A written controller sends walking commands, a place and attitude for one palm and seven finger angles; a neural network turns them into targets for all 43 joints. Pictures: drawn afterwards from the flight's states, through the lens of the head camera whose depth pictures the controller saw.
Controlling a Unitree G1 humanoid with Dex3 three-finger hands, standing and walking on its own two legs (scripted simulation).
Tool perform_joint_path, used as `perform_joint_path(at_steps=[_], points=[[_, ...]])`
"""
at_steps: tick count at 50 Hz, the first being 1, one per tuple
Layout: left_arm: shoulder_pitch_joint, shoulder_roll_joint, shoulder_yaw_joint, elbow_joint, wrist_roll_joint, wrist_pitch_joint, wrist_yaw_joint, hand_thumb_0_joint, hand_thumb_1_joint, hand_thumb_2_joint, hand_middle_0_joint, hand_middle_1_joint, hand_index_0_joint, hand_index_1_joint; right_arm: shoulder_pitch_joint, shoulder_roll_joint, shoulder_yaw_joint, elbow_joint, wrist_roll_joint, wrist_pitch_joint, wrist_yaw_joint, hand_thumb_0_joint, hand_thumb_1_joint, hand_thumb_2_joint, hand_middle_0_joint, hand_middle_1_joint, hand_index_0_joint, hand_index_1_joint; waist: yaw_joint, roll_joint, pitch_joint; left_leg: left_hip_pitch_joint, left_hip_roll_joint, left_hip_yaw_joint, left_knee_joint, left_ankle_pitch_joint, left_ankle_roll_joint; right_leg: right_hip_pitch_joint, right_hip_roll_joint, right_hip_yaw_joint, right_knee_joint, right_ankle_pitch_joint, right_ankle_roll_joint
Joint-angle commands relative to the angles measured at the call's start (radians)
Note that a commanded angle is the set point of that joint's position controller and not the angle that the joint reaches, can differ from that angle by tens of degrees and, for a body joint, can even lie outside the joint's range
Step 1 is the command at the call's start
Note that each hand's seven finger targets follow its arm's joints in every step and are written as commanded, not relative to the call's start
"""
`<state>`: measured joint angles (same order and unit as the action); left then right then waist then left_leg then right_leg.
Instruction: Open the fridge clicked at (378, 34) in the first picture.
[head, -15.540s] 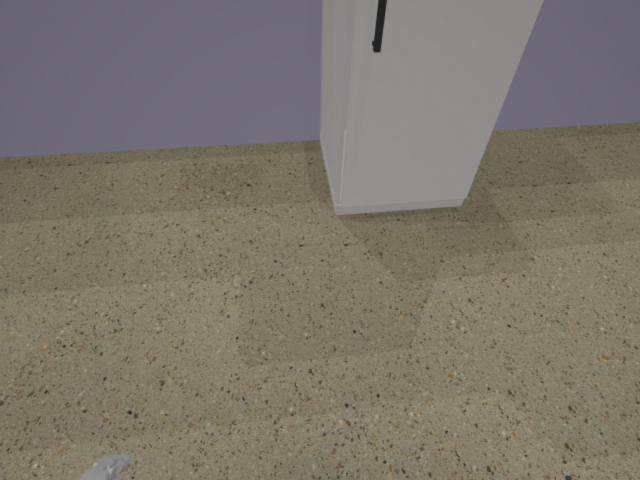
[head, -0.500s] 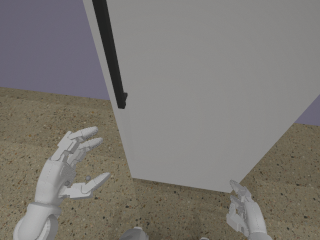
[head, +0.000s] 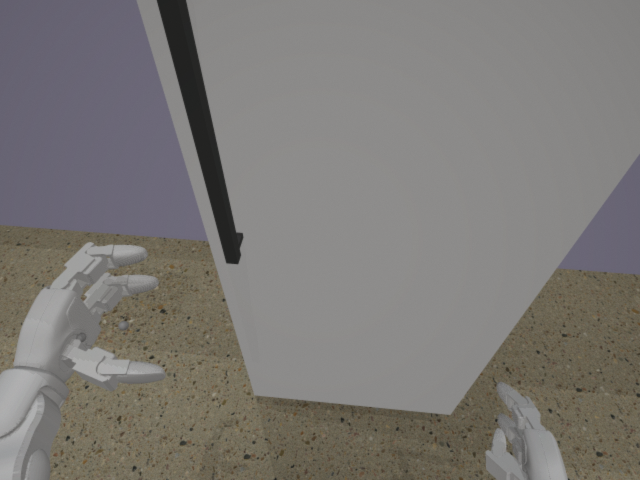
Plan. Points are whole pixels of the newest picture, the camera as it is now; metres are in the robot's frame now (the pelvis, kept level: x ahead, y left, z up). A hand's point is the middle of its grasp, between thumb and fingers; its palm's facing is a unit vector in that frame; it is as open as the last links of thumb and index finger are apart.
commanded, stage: raise the hand to about handle height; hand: left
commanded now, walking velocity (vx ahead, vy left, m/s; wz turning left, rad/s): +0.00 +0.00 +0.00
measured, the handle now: (209, 130) +0.44 +0.18 +0.23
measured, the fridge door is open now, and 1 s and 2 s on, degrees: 0 0 0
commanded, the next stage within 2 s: move the hooked fingers beside the handle in 0.92 s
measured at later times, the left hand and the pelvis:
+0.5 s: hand (64, 234) +0.28 +0.28 +0.21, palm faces +0.10 -0.99 -0.10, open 14.0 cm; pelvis +0.00 -0.02 +0.01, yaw +1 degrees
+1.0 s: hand (93, 249) +0.28 +0.26 +0.19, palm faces +0.06 -0.99 -0.10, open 14.0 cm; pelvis +0.00 -0.02 +0.02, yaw +0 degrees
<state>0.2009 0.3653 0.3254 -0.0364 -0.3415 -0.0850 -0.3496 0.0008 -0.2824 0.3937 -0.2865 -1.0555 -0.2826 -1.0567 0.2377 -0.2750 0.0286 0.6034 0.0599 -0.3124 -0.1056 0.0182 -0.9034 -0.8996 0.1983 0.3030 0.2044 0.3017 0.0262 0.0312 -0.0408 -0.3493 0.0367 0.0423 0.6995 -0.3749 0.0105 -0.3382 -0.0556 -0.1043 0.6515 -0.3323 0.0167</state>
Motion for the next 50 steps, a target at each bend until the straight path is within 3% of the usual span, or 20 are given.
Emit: perform_joint_path(at_steps=[1, 2, 5, 8, 10, 14, 17, 21, 22, 23, 25, 29, 31, 34, 35, 39, 43, 46, 48, 50], points=[[-0.234, 0.219, 0.187, -0.216, -0.046, -0.061, 0.015, 0.000, -0.500, 0.300, -0.300, -1.200, -0.300, -1.200, -0.084, -0.103, -0.021, -0.142, 0.000, -0.060, -0.004, 0.000, -0.900, -0.900, 0.200, 0.300, 0.200, 0.300, 0.031, 0.092, -0.152, 0.124, -0.022, -0.066, -0.164, 0.350, -0.009, 0.109, 0.056, 0.004, -0.090, 0.301, -0.036], [-0.245, 0.200, 0.160, -0.182, -0.039, -0.035, 0.003, 0.000, -0.500, 0.300, -0.300, -1.200, -0.300, -1.200, -0.086, -0.104, -0.017, -0.139, 0.003, -0.058, -0.003, 0.000, -0.900, -0.900, 0.200, 0.300, 0.200, 0.300, 0.028, 0.120, -0.126, 0.127, -0.022, -0.064, -0.173, 0.348, -0.011, 0.098, 0.055, 0.004, -0.098, 0.297, -0.037], [-0.284, 0.194, 0.122, -0.076, -0.027, 0.067, -0.040, 0.000, -0.500, 0.300, -0.300, -1.200, -0.300, -1.200, -0.083, -0.115, -0.015, -0.139, 0.016, -0.040, -0.007, 0.000, -0.900, -0.900, 0.200, 0.300, 0.200, 0.300, 0.016, 0.066, -0.051, 0.110, -0.022, -0.055, -0.197, 0.292, -0.002, 0.085, 0.053, 0.010, -0.138, 0.276, -0.032], [-0.352, 0.251, 0.144, -0.033, -0.015, 0.142, -0.068, 0.000, -0.500, 0.300, -0.300, -1.200, -0.300, -1.200, -0.094, -0.125, -0.010, -0.149, 0.019, -0.019, -0.016, 0.000, -0.900, -0.900, 0.200, 0.300, 0.200, 0.300, 0.015, -0.018, -0.029, 0.104, -0.022, -0.062, -0.212, 0.242, 0.011, 0.089, 0.054, 0.021, -0.176, 0.226, -0.027], [-0.458, 0.300, 0.178, -0.091, -0.014, 0.148, -0.073, 0.000, -0.500, 0.300, -0.300, -1.200, -0.300, -1.200, -0.113, -0.120, -0.005, -0.161, 0.020, -0.009, -0.020, 0.000, -0.900, -0.900, 0.200, 0.300, 0.200, 0.300, 0.015, 0.001, -0.101, 0.139, -0.028, -0.062, -0.216, 0.241, 0.013, 0.115, 0.051, 0.025, -0.180, 0.211, -0.026], [-0.580, 0.400, 0.272, -0.185, -0.025, 0.080, -0.055, 0.000, -0.500, 0.300, -0.300, -1.200, -0.300, -1.200, -0.130, -0.100, 0.008, -0.162, 0.007, -0.014, -0.025, 0.000, -0.900, -0.900, 0.200, 0.300, 0.200, 0.300, 0.025, 0.053, -0.225, 0.227, -0.033, -0.065, -0.225, 0.291, 0.012, 0.181, 0.055, 0.032, -0.191, 0.246, -0.031], [-0.598, 0.391, 0.271, -0.133, -0.027, 0.059, -0.060, 0.000, -0.500, 0.300, -0.300, -1.200, -0.300, -1.200, -0.129, -0.097, 0.011, -0.142, 0.011, -0.022, -0.028, 0.000, -0.900, -0.900, 0.200, 0.300, 0.200, 0.300, 0.021, 0.104, -0.192, 0.240, -0.033, -0.061, -0.240, 0.301, 0.008, 0.180, 0.054, 0.028, -0.201, 0.270, -0.034], [-0.612, 0.388, 0.242, 0.082, -0.017, 0.153, -0.098, 0.000, -0.500, 0.300, -0.300, -1.200, -0.300, -1.200, -0.123, -0.117, 0.010, -0.118, 0.024, -0.004, -0.031, 0.000, -0.900, -0.900, 0.200, 0.300, 0.200, 0.300, 0.013, 0.055, -0.059, 0.177, -0.030, -0.060, -0.266, 0.240, 0.010, 0.140, 0.044, 0.033, -0.239, 0.229, -0.032], [-0.583, 0.352, 0.203, 0.145, -0.013, 0.186, -0.111, 0.000, -0.500, 0.300, -0.300, -1.200, -0.300, -1.200, -0.115, -0.121, 0.008, -0.121, 0.029, 0.001, -0.031, 0.000, -0.900, -0.900, 0.200, 0.300, 0.200, 0.300, 0.008, 0.015, -0.030, 0.161, -0.029, -0.060, -0.268, 0.223, 0.013, 0.119, 0.045, 0.030, -0.241, 0.206, -0.029], [-0.541, 0.331, 0.187, 0.189, -0.016, 0.213, -0.128, 0.000, -0.500, 0.300, -0.300, -1.200, -0.300, -1.200, -0.115, -0.127, 0.003, -0.126, 0.031, 0.007, -0.026, 0.000, -0.900, -0.900, 0.200, 0.300, 0.200, 0.300, 0.016, -0.028, -0.018, 0.149, -0.026, -0.060, -0.263, 0.233, 0.013, 0.126, 0.041, 0.036, -0.243, 0.220, -0.030], [-0.548, 0.333, 0.170, 0.158, -0.013, 0.241, -0.148, 0.000, -0.500, 0.300, -0.300, -1.200, -0.300, -1.200, -0.124, -0.135, 0.000, -0.148, 0.036, 0.014, -0.018, 0.000, -0.900, -0.900, 0.200, 0.300, 0.200, 0.300, 0.020, -0.008, -0.063, 0.156, -0.034, -0.054, -0.252, 0.244, 0.014, 0.132, 0.036, 0.036, -0.225, 0.232, -0.027], [-0.572, 0.407, 0.256, -0.050, -0.029, 0.185, -0.128, 0.000, -0.500, 0.300, -0.300, -1.200, -0.300, -1.200, -0.148, -0.122, -0.005, -0.181, 0.024, 0.011, -0.003, 0.000, -0.900, -0.900, 0.200, 0.300, 0.200, 0.300, 0.037, 0.008, -0.216, 0.211, -0.037, -0.049, -0.227, 0.311, 0.017, 0.198, 0.035, 0.045, -0.204, 0.287, -0.028], [-0.561, 0.435, 0.312, -0.103, -0.040, 0.133, -0.100, 0.000, -0.500, 0.300, -0.300, -1.200, -0.300, -1.200, -0.143, -0.110, -0.004, -0.183, 0.017, 0.004, -0.004, 0.000, -0.900, -0.900, 0.200, 0.300, 0.200, 0.300, 0.042, 0.004, -0.249, 0.231, -0.037, -0.045, -0.226, 0.331, 0.018, 0.215, 0.040, 0.041, -0.199, 0.310, -0.028], [-0.565, 0.459, 0.360, -0.110, -0.043, 0.086, -0.061, 0.000, -0.500, 0.300, -0.300, -1.200, -0.300, -1.200, -0.141, -0.109, -0.006, -0.163, 0.010, -0.004, -0.007, 0.000, -0.900, -0.900, 0.200, 0.300, 0.200, 0.300, 0.044, 0.041, -0.209, 0.215, -0.034, -0.038, -0.237, 0.323, 0.018, 0.217, 0.039, 0.046, -0.210, 0.305, -0.028], [-0.559, 0.432, 0.341, -0.066, -0.037, 0.089, -0.053, 0.000, -0.500, 0.300, -0.300, -1.200, -0.300, -1.200, -0.134, -0.106, -0.005, -0.154, 0.014, -0.004, -0.010, 0.000, -0.900, -0.900, 0.200, 0.300, 0.200, 0.300, 0.038, 0.034, -0.166, 0.205, -0.032, -0.035, -0.245, 0.305, 0.017, 0.194, 0.040, 0.042, -0.216, 0.290, -0.027], [-0.616, 0.362, 0.229, -0.001, 0.002, 0.148, -0.057, 0.000, -0.500, 0.300, -0.300, -1.200, -0.300, -1.200, -0.131, -0.114, -0.006, -0.140, 0.024, 0.000, -0.022, 0.000, -0.900, -0.900, 0.200, 0.300, 0.200, 0.300, 0.012, 0.134, -0.053, 0.198, -0.029, -0.031, -0.263, 0.246, 0.014, 0.125, 0.034, 0.050, -0.240, 0.229, -0.031], [-0.617, 0.352, 0.183, -0.012, 0.008, 0.180, -0.088, 0.000, -0.500, 0.300, -0.300, -1.200, -0.300, -1.200, -0.121, -0.119, -0.007, -0.148, 0.025, 0.001, -0.030, 0.000, -0.900, -0.900, 0.200, 0.300, 0.200, 0.300, 0.007, 0.036, -0.105, 0.221, -0.025, -0.042, -0.252, 0.268, 0.023, 0.149, 0.039, 0.045, -0.234, 0.254, -0.026], [-0.600, 0.385, 0.239, -0.038, -0.010, 0.160, -0.099, 0.000, -0.500, 0.300, -0.300, -1.200, -0.300, -1.200, -0.132, -0.117, -0.006, -0.157, 0.022, 0.000, -0.028, 0.000, -0.900, -0.900, 0.200, 0.300, 0.200, 0.300, 0.018, 0.008, -0.178, 0.234, -0.033, -0.048, -0.244, 0.290, 0.022, 0.182, 0.041, 0.040, -0.217, 0.280, -0.024], [-0.556, 0.428, 0.295, -0.026, -0.021, 0.141, -0.095, 0.000, -0.500, 0.300, -0.300, -1.200, -0.300, -1.200, -0.132, -0.117, -0.005, -0.149, 0.015, 0.000, -0.022, 0.000, -0.900, -0.900, 0.200, 0.300, 0.200, 0.300, 0.037, 0.010, -0.183, 0.232, -0.031, -0.049, -0.242, 0.324, 0.020, 0.200, 0.043, 0.036, -0.213, 0.314, -0.028], [-0.555, 0.412, 0.303, -0.019, -0.033, 0.133, -0.091, 0.000, -0.500, 0.300, -0.300, -1.200, -0.300, -1.200, -0.137, -0.111, -0.003, -0.152, 0.016, 0.000, -0.019, 0.000, -0.900, -0.900, 0.200, 0.300, 0.200, 0.300, 0.036, 0.011, -0.177, 0.228, -0.033, -0.047, -0.246, 0.336, 0.018, 0.197, 0.043, 0.030, -0.207, 0.339, -0.027]])
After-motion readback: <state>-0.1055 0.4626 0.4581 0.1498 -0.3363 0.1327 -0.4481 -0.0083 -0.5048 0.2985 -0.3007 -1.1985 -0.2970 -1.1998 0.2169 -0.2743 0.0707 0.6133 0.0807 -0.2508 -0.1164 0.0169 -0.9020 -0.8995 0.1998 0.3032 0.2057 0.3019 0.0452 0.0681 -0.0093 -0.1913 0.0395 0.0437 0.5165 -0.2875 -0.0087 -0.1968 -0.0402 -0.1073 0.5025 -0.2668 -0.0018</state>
